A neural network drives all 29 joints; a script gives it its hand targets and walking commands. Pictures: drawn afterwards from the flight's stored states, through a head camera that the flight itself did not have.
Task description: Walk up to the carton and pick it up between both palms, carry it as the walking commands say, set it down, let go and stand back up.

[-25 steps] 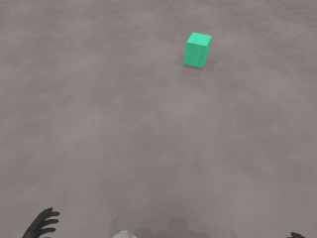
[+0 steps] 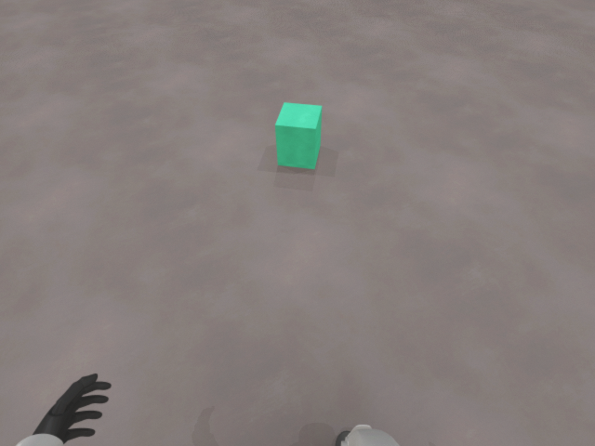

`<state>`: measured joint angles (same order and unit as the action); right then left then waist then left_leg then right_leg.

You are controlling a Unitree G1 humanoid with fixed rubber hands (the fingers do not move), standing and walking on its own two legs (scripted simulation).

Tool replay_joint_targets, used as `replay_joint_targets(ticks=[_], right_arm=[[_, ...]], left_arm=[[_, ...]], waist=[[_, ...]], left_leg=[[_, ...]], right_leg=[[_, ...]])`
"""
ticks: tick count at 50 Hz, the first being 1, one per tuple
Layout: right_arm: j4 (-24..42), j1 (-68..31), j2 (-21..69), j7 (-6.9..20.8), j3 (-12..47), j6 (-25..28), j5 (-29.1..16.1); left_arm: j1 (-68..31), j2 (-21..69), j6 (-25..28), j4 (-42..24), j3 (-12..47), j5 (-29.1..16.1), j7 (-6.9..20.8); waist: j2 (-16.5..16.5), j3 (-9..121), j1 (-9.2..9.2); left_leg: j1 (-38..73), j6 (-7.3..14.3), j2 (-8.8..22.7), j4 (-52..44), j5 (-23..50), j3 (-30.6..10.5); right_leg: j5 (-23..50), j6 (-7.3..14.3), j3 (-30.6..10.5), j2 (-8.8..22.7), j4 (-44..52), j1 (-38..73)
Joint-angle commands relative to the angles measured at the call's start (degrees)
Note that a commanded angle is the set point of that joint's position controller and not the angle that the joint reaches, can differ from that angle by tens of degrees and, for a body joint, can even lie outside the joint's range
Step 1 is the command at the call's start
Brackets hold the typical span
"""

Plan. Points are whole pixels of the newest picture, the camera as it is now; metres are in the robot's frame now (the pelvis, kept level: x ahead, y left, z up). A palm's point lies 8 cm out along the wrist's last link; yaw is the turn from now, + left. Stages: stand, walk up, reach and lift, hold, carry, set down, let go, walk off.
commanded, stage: walk up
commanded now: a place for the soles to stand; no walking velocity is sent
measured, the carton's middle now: (299, 136) +1.64 -0.13 -0.64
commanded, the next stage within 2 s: none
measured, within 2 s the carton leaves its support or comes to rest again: neither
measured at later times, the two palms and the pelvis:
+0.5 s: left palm (81, 352) +0.32 +0.35 -0.10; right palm (465, 247) +0.43 -0.33 -0.06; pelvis +0.28 +0.00 -0.01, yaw +0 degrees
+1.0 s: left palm (153, 179) +0.67 +0.27 -0.04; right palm (469, 214) +0.54 -0.39 -0.10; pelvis +0.51 -0.05 +0.00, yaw -2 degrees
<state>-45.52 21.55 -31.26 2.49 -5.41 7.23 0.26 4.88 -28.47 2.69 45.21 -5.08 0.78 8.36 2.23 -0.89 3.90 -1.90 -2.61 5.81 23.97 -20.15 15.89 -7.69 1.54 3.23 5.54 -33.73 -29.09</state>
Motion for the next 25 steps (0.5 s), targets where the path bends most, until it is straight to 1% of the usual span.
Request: replay_joint_targets(ticks=[1,2,3,4,5,6,7,8,9,10,12,13,16,18,20,21,22,23,24,25], right_arm=[[2.94,-2.16,-11.31,-0.68,-2.68,-0.2,0.07],[3.38,-2.09,-8.81,-0.75,-1.6,-0.42,0.47],[5.78,-1.35,-4.47,-0.6,0.05,-0.07,-0.27],[5.36,-0.97,-6.72,-0.87,-0.41,-0.4,-1.06],[4.8,-2.31,-9.47,-1.24,-0.98,-0.69,-1.39],[4.27,-2.64,-9.25,-1.03,-0.8,-0.62,-1.3],[3.26,-1.24,-8.56,-0.99,-0.59,-0.65,-0.84],[2.21,0.31,-8.11,-0.75,-0.76,-0.8,-0.36],[1.47,1.19,-8.07,-0.11,-1.08,-1.04,0.07],[1.61,0.35,-7.47,0.44,-1.17,-1.28,0.25],[2.66,-3.39,-6.1,1.3,-1.1,-1.64,0.48],[3.19,-5.32,-5.6,1.67,-1.11,-1.74,0.56],[4.04,-9.49,-4.26,2.52,-1.29,-1.82,0.53],[4.08,-11.25,-4.03,2.87,-1.55,-1.84,0.24],[3.66,-10.56,-4.0,2.9,-1.79,-1.75,0.1],[2.92,-8.21,-4.57,2.62,-2.1,-1.59,0.21],[1.43,-2.95,-6.42,1.93,-2.78,-1.15,0.57],[-0.01,5.32,-9.88,0.87,-4.07,-0.63,2.04],[1.78,7.21,-15.84,0.12,-5.23,-0.49,1.82],[2.8,4.39,-15.51,-0.02,-5.53,-0.81,-0.82]], left_arm=[[1.93,-7.86,0.81,-2.66,-2.63,0.17,-0.98],[11.73,-10.56,1.12,-0.5,-4.09,0.02,-2.04],[19.77,-16.91,1.25,-0.61,-6.42,-0.22,-3.52],[17.32,-19.74,1.46,-2.55,-6.54,-1.06,-4.23],[13.22,-18.03,1.45,-3.72,-6.15,-1.94,-4.53],[10.74,-14.8,1.75,-4.16,-5.14,-2.22,-4.88],[9.44,-12.61,2.14,-4.52,-4.53,-2.22,-5.12],[8.45,-11.1,2.54,-4.24,-4.0,-2.09,-5.1],[8.3,-10.62,2.96,-4.47,-3.49,-1.81,-4.96],[9.1,-10.58,3.37,-4.53,-3.24,-1.56,-4.84],[10.33,-10.88,3.82,-4.63,-3.06,-1.16,-4.79],[10.65,-11.13,3.93,-4.74,-3.01,-0.92,-4.76],[10.06,-11.39,3.9,-5.34,-2.48,-0.69,-4.54],[9.77,-12.11,3.7,-5.31,-2.05,-0.64,-4.65],[9.8,-12.61,3.45,-4.97,-1.81,-0.38,-4.99],[10.12,-12.37,3.38,-4.89,-1.51,-0.31,-5.15],[11.85,-10.66,3.3,-4.71,-0.79,-0.47,-5.21],[13.35,-7.42,3.19,-5.48,0.77,-1.13,-5.62],[15.28,-5.46,3.26,-7.48,1.33,-1.63,-6.02],[14.5,-10.5,2.78,-6.23,0.29,-0.87,-6.89]], waist=[[-3.04,1.46,-5.88],[2.88,7.0,-10.89],[15.16,12.16,-15.15],[11.72,13.26,-12.49],[3.55,10.16,-10.4],[1.22,6.41,-8.53],[1.9,4.05,-7.0],[4.11,2.25,-5.63],[5.14,1.99,-4.89],[5.08,1.51,-4.9],[4.9,0.01,-5.71],[4.87,-0.71,-5.98],[4.57,-1.62,-5.69],[4.19,-2.08,-5.09],[3.56,-2.76,-3.83],[1.67,-1.96,-2.37],[-3.08,1.63,-0.04],[-11.99,8.34,3.53],[-19.96,11.29,3.5],[-8.33,10.56,2.55]], left_leg=[[-8.86,10.16,10.14,3.3,20.26,-3.8],[-16.49,8.74,7.09,18.96,21.86,-2.77],[-32.92,5.18,0.4,38.95,8.49,-2.4],[-42.25,4.44,-3.45,47.73,-6.21,-11.85],[-42.14,5.39,0.48,48.6,-3.59,-17.57],[-41.25,4.93,1.8,46.15,-0.1,-17.99],[-39.7,4.23,3.14,41.98,1.43,-17.66],[-37.33,3.37,4.32,38.05,2.44,-17.47],[-34.72,2.83,4.09,36.23,3.94,-16.36],[-33.58,2.42,4.01,33.37,4.55,-15.91],[-33.62,1.79,4.09,26.8,5.55,-15.06],[-33.54,1.65,3.9,23.54,7.16,-14.52],[-27.1,2.21,2.22,14.56,15.62,-13.05],[-21.78,2.87,0.68,12.24,17.3,-12.3],[-17.34,3.72,-1.16,9.95,15.38,-11.26],[-11.72,4.35,-2.74,7.73,13.76,-10.38],[-2.41,5.74,-4.54,5.14,10.2,-9.77],[9.72,9.13,2.95,2.5,1.98,-20.91],[17.3,15.79,19.39,-6.62,-7.96,-49.9],[11.86,18.39,20.74,-8.26,-11.2,-51.53]], right_leg=[[-2.62,2.17,2.96,-4.57,3.36,16.38],[-7.18,4.59,0.8,-5.42,3.93,30.86],[-22.27,8.73,-23.97,7.68,10.64,42.34],[-23.19,13.24,-41.63,16.77,17.5,42.33],[-18.87,12.97,-35.58,16.28,16.23,38.29],[-11.72,12.91,-28.17,13.6,15.31,33.03],[-7.53,12.29,-22.35,11.21,16.1,28.49],[-3.83,11.57,-17.56,9.4,17.24,24.36],[-0.62,11.57,-14.05,8.21,17.71,21.34],[0.37,11.88,-12.38,8.04,18.23,19.76],[-2.83,12.57,-10.72,7.96,19.69,18.68],[-4.47,12.52,-10.06,7.81,20.27,18.49],[-7.13,9.93,-7.04,6.62,20.9,15.47],[-8.94,9.3,-6.51,7.37,20.87,13.02],[-6.75,8.75,-6.58,8.0,18.14,12.56],[-1.63,7.76,-5.26,7.14,13.36,11.79],[5.44,6.46,-2.27,4.17,1.84,10.66],[2.75,4.01,1.11,0.04,-17.28,3.18],[-20.04,1.06,-0.92,-7.92,-32.12,-13.51],[-19.12,1.05,-9.05,-5.54,-37.66,-14.22]])
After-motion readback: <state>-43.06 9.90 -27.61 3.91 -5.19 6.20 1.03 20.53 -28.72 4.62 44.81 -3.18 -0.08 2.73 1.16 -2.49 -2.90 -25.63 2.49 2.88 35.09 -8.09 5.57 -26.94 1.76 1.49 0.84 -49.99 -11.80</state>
